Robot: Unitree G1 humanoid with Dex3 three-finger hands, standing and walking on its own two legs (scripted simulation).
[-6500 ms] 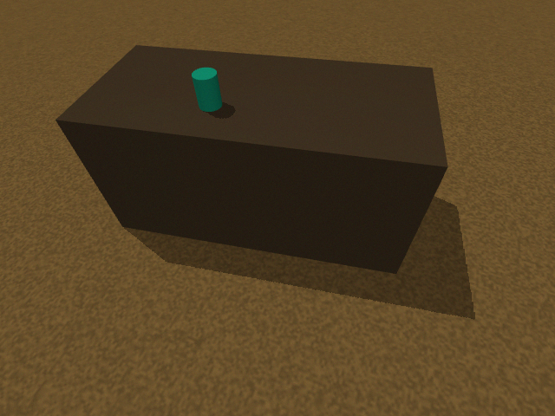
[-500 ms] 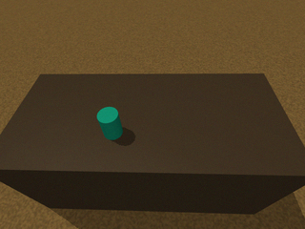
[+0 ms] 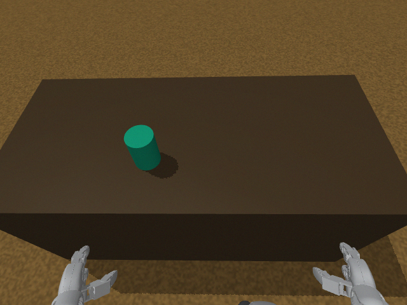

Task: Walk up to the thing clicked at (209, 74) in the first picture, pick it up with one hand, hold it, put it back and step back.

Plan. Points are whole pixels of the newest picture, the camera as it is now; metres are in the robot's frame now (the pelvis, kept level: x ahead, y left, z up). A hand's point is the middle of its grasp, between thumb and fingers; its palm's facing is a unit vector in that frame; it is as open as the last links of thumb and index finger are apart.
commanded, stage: rise first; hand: left
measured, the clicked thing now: (143, 148) +0.52 +0.20 -0.12
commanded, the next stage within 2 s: go down in 0.98 s
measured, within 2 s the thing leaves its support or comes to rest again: neither
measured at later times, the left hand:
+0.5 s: hand (88, 274) +0.18 +0.25 -0.07, palm faces +0.20 -0.92 -0.33, open 17.3 cm
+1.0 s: hand (79, 273) +0.18 +0.26 -0.04, palm faces +0.23 -0.92 -0.33, open 17.6 cm
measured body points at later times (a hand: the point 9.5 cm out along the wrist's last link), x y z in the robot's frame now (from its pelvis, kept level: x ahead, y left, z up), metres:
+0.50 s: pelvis +0.01 +0.02 +0.00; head +0.02 +0.01 +0.45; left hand +0.17 +0.30 -0.05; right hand +0.17 -0.25 -0.10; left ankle -0.03 +0.14 -0.74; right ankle +0.04 -0.12 -0.74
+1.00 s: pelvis +0.01 +0.01 +0.00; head +0.01 +0.01 +0.45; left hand +0.16 +0.30 -0.01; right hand +0.16 -0.24 -0.09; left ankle -0.03 +0.14 -0.74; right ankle +0.04 -0.12 -0.74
